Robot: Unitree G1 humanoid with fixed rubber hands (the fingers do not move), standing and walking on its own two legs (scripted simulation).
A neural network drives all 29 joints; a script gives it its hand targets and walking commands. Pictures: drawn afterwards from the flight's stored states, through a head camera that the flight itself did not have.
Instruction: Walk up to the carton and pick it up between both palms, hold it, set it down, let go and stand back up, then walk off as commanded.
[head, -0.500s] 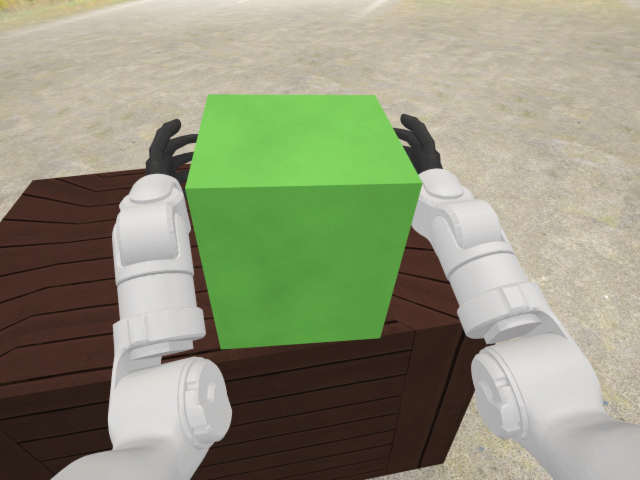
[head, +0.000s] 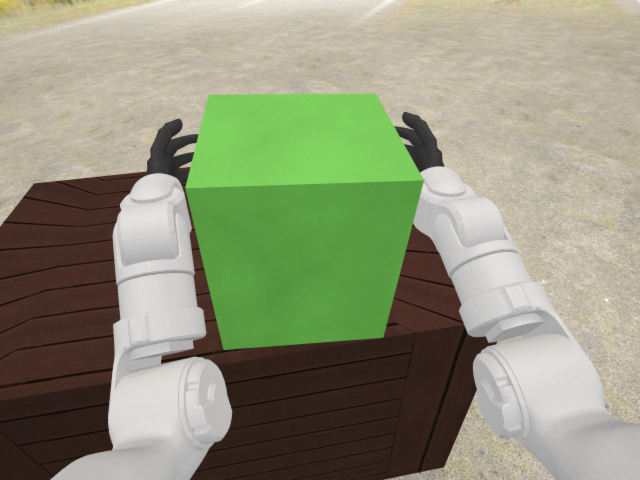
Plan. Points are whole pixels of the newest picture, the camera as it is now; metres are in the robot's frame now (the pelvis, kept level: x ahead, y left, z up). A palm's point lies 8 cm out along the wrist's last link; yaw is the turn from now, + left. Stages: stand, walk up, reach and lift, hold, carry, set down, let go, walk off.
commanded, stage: hold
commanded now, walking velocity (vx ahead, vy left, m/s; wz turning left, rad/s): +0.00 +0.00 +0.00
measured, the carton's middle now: (299, 221) +0.38 +0.01 +0.18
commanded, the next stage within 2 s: none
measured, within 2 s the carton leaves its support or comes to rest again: neither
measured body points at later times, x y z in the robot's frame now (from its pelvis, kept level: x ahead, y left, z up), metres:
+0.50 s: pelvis +0.00 +0.00 +0.00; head -0.06 +0.01 +0.45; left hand +0.40 +0.16 +0.25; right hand +0.39 -0.14 +0.24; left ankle +0.02 +0.13 -0.75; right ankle +0.03 -0.11 -0.75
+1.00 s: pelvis +0.00 +0.00 +0.00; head -0.06 +0.01 +0.45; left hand +0.40 +0.16 +0.25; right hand +0.39 -0.14 +0.24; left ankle +0.02 +0.13 -0.75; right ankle +0.03 -0.11 -0.75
